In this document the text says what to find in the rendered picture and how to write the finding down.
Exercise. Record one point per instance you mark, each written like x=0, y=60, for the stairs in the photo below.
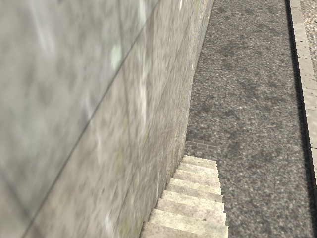
x=191, y=205

